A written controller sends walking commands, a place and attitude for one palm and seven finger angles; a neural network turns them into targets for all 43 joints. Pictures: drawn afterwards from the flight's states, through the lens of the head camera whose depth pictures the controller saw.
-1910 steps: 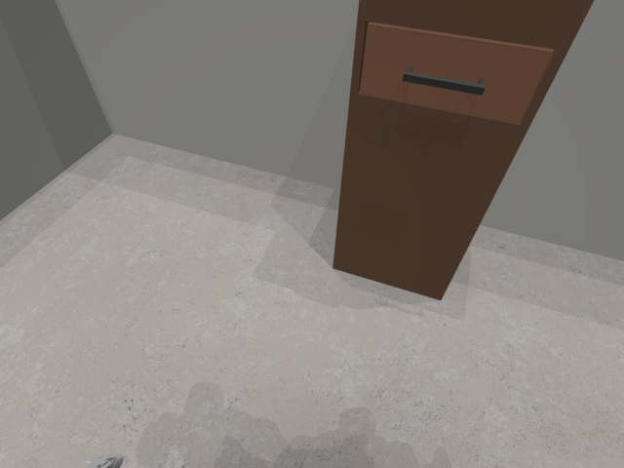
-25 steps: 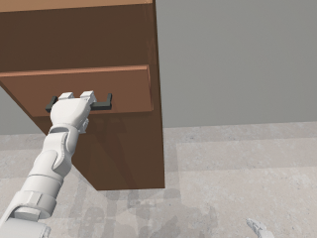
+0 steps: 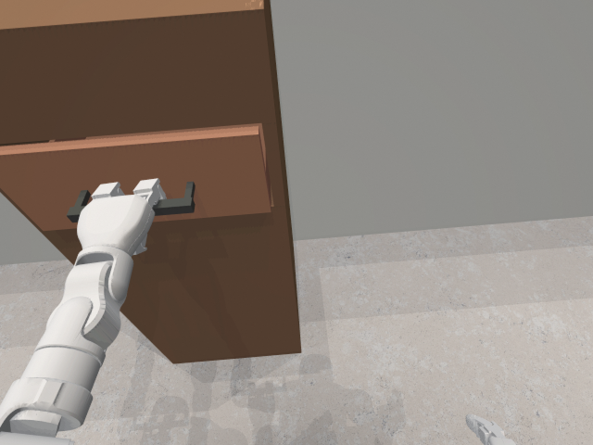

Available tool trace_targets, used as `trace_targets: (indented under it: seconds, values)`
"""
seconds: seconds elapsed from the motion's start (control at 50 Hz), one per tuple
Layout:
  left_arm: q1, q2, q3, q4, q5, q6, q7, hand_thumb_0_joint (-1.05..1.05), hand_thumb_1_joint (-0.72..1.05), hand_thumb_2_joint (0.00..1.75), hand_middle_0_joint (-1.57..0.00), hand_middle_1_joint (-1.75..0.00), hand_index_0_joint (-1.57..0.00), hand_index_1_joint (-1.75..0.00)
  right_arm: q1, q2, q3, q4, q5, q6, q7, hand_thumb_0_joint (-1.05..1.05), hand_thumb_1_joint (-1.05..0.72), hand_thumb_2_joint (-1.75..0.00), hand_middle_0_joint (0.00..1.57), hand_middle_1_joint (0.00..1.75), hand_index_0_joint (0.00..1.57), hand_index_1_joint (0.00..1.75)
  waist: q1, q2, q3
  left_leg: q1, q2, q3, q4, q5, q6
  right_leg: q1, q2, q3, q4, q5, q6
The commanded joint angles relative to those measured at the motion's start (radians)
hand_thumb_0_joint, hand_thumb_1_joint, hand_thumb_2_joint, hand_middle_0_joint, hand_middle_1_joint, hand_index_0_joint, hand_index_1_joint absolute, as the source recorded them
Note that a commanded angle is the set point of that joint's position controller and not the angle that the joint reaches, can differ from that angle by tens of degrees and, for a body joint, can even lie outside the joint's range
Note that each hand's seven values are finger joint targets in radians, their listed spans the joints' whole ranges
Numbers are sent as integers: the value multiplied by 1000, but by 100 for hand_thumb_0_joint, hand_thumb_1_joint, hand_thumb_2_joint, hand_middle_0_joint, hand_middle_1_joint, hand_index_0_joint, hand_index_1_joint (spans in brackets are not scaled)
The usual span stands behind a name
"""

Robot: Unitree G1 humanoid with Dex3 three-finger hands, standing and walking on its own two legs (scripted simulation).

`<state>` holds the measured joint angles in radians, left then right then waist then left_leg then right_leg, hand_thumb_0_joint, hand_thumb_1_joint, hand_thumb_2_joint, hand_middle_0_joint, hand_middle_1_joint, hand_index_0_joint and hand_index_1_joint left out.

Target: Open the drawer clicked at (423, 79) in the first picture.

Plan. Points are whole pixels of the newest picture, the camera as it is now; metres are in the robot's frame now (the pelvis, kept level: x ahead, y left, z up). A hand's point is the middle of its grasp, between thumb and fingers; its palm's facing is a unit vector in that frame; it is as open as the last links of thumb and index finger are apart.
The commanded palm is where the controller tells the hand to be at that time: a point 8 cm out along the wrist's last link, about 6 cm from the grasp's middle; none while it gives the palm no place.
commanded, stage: pull the drawer open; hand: left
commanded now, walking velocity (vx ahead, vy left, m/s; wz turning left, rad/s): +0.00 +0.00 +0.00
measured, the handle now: (134, 201) +0.43 +0.26 +0.09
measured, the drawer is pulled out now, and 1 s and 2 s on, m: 0.02 0.10 0.28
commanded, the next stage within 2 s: open the thumb to release the handle in 1.92 s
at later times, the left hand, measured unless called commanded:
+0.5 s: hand (128, 281) +0.31 +0.24 +0.07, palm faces +0.01 -0.09 -1.00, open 5.6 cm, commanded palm +0.28 +0.24 +0.12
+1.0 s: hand (126, 290) +0.30 +0.24 +0.07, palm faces +0.01 -0.06 -1.00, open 5.5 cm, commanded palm +0.25 +0.23 +0.12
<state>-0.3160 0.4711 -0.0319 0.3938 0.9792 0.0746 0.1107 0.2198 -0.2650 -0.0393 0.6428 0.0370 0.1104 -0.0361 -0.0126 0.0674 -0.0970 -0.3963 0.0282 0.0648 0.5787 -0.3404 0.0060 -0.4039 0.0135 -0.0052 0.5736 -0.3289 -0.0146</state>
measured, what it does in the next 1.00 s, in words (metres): stands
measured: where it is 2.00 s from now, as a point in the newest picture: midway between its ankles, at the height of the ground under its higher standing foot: outside the picture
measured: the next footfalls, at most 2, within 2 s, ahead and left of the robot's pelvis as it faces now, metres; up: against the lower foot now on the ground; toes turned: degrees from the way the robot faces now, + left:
none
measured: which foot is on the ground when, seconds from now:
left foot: down 0.00-1.00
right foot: down 0.00-1.00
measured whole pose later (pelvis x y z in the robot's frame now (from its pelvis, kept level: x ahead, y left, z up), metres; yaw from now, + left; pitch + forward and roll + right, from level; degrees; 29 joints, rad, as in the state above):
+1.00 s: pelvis -0.01 -0.01 +0.00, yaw +1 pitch +5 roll +0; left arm -0.10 0.41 -0.07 0.16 0.98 0.12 0.10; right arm 0.13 -0.24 -0.01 0.65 0.01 0.09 -0.04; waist 0.05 0.08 -0.07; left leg -0.32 0.02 0.04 0.54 -0.31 0.00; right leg -0.33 0.01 -0.02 0.56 -0.32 -0.02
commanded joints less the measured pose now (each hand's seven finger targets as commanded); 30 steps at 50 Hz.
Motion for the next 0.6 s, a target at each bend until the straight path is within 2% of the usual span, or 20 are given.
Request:
trace_targets:
  seconds: [0.0, 0.04, 0.08, 0.1, 0.16, 0.18, 0.22, 0.24, 0.28, 0.34, 0.38, 0.4, 0.44, 0.46, 0.48, 0.52, 0.54, 0.58]
  values:
    - [-108, 165, 69, -348, -26, -12, 41, 0, 90, 90, -40, -135, -40, -135, -94, -112, -40, -155, -3, -55, 1, 0, -90, -90, 20, 30, 20, 30, 63, 1, -361, 205, -30, -32, -3, 649, 26, 205, 18, -16, -6, 545, -11]
    - [-46, 187, 102, -355, -30, 1, 43, 0, 90, 90, -40, -135, -40, -135, -100, -118, -37, -153, -5, -57, 2, 0, -90, -90, 20, 30, 20, 30, 67, -38, -332, 193, -28, -31, -4, 654, 26, 206, 21, -17, -9, 566, -8]
    - [-10, 200, 116, -398, -34, 13, 45, 0, 90, 90, -40, -135, -40, -135, -113, -119, -37, -157, -6, -59, 3, 0, -90, -90, 20, 30, 20, 30, 70, -25, -330, 198, -29, -31, -9, 669, 22, 226, 18, -16, -12, 584, -9]
    - [0, 169, 92, -400, -38, 19, 44, 0, 90, 90, -40, -135, -40, -135, -119, -114, -31, -156, -4, -62, 3, 0, -90, -90, 20, 30, 20, 30, 64, -42, -314, 194, -30, -30, -11, 648, 23, 216, 17, -19, -13, 575, -4]
    - [19, 200, 123, -414, -37, 37, 45, 0, 90, 90, -40, -135, -40, -135, -131, -114, -28, -151, -4, -63, -2, 0, -90, -90, 20, 30, 20, 30, 69, -49, -296, 191, -34, -26, -18, 622, 20, 223, 18, -18, -19, 577, -6]
    - [19, 217, 133, -440, -34, 38, 44, 0, 90, 90, -40, -135, -40, -135, -136, -119, -28, -150, -6, -61, -4, 0, -90, -90, 20, 30, 20, 30, 71, -35, -311, 201, -34, -26, -18, 640, 19, 238, 17, -13, -22, 586, -8]
    - [58, 200, 130, -434, -34, 48, 42, 0, 90, 90, -40, -135, -40, -135, -147, -109, -23, -149, -5, -61, -5, 0, -90, -90, 20, 30, 20, 30, 74, -37, -276, 197, -35, -29, -23, 641, 16, 226, 19, -19, -22, 581, -7]
    - [59, 170, 100, -457, -32, 50, 40, 0, 90, 90, -40, -135, -40, -135, -154, -108, -18, -154, -6, -63, -3, 0, -90, -90, 20, 30, 20, 30, 76, -32, -285, 205, -35, -30, -20, 653, 17, 222, 17, -22, -19, 579, -6]
    - [68, 169, 97, -489, -28, 56, 37, 0, 90, 90, -40, -135, -40, -135, -163, -107, -20, -154, -8, -60, 0, 0, -90, -90, 20, 30, 20, 30, 76, -8, -285, 227, -33, -31, -21, 682, 13, 226, 17, -20, -25, 581, -8]
    - [140, 128, 72, -551, -30, 57, 37, 0, 90, 90, -40, -135, -40, -135, -176, -97, -17, -168, -14, -68, 8, 0, -90, -90, 20, 30, 20, 30, 87, -21, -307, 253, -28, -37, -14, 730, 14, 225, 15, -25, -17, 596, -5]
    - [178, 162, 105, -565, -32, 58, 38, 0, 90, 90, -40, -135, -40, -135, -184, -102, -13, -169, -16, -64, 10, 0, -90, -90, 20, 30, 20, 30, 93, -29, -294, 244, -29, -36, -22, 718, 9, 249, 12, -21, -25, 611, -7]
    - [189, 138, 88, -576, -29, 57, 39, 0, 90, 90, -40, -135, -40, -135, -193, -96, -9, -172, -17, -66, 11, 0, -90, -90, 20, 30, 20, 30, 92, -35, -281, 233, -31, -35, -22, 693, 12, 238, 12, -23, -21, 599, -4]
    - [242, 103, 65, -633, -32, 54, 42, 0, 90, 90, -40, -135, -40, -135, -201, -89, -8, -183, -20, -69, 17, 0, -90, -90, 20, 30, 20, 30, 96, -33, -286, 251, -29, -36, -18, 727, 14, 238, 12, -26, -21, 617, -3]
    - [254, 132, 92, -662, -30, 52, 47, 0, 90, 90, -40, -135, -40, -135, -202, -90, -11, -180, -21, -69, 19, 0, -90, -90, 20, 30, 20, 30, 98, -21, -302, 256, -29, -38, -18, 740, 10, 248, 13, -22, -17, 631, -5]
    - [281, 132, 90, -688, -27, 51, 49, 0, 90, 90, -40, -135, -40, -135, -208, -92, -10, -185, -25, -68, 21, 0, -90, -90, 20, 30, 20, 30, 104, -9, -305, 262, -29, -37, -19, 756, 8, 262, 10, -19, -19, 641, -6]
    - [8, 155, 81, -603, -9, 54, 67, 0, 90, 90, -40, -135, -40, -135, -199, -95, -5, -140, -21, -63, 6, 0, -90, -90, 20, 30, 20, 30, 49, -37, -239, 235, -34, -43, -13, 658, 8, 188, 18, -24, -25, 574, -7]
    - [28, 121, 57, -565, 6, 56, 70, 0, 90, 90, -40, -135, -40, -135, -197, -89, -7, -140, -23, -68, 1, 0, -90, -90, 20, 30, 20, 30, 58, -32, -239, 239, -36, -42, -13, 629, 11, 169, 19, -25, -29, 529, -8]
    - [16, 136, 55, -583, 16, 58, 73, 0, 90, 90, -40, -135, -40, -135, -196, -91, -12, -135, -24, -66, -3, 0, -90, -90, 20, 30, 20, 30, 69, -6, -273, 262, -40, -36, -18, 653, 7, 199, 18, -19, -36, 547, -15]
